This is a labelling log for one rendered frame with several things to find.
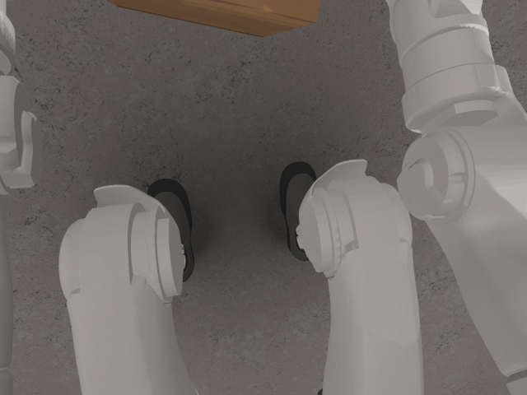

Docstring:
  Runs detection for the right robot upper arm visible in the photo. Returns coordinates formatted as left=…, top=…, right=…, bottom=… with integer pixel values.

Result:
left=397, top=124, right=527, bottom=395

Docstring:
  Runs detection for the right robot forearm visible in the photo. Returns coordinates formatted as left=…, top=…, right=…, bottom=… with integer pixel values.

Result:
left=385, top=0, right=527, bottom=134

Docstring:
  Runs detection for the left robot upper arm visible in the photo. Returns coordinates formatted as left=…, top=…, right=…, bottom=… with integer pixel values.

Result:
left=0, top=70, right=43, bottom=395

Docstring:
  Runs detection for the carton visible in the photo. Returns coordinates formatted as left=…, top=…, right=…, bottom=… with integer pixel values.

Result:
left=107, top=0, right=321, bottom=38

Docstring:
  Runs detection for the robot right foot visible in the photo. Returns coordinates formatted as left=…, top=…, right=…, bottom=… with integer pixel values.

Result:
left=280, top=161, right=317, bottom=261

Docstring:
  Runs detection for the left robot thigh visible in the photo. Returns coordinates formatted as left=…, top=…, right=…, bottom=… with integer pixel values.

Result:
left=67, top=202, right=198, bottom=395

